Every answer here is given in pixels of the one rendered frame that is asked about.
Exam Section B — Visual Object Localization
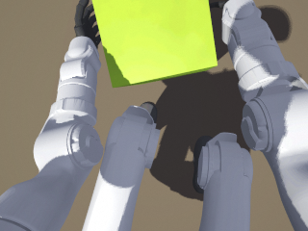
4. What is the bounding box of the robot left upper arm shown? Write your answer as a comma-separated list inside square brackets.
[0, 122, 104, 231]

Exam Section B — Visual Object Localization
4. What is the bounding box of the right robot shin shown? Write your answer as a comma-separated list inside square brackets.
[197, 132, 253, 189]

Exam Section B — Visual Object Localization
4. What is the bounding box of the robot left hand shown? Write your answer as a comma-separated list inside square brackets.
[74, 0, 101, 49]

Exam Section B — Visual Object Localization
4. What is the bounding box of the robot right upper arm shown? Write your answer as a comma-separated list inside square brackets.
[241, 89, 308, 231]

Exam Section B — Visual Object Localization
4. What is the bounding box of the robot left forearm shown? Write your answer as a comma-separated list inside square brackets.
[40, 36, 101, 133]

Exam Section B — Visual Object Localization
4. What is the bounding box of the robot right forearm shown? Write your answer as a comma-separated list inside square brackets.
[221, 0, 308, 102]

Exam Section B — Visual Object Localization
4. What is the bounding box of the robot left thigh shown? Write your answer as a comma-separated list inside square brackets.
[82, 114, 161, 231]

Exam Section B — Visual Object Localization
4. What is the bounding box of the carton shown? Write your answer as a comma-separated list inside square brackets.
[91, 0, 218, 88]

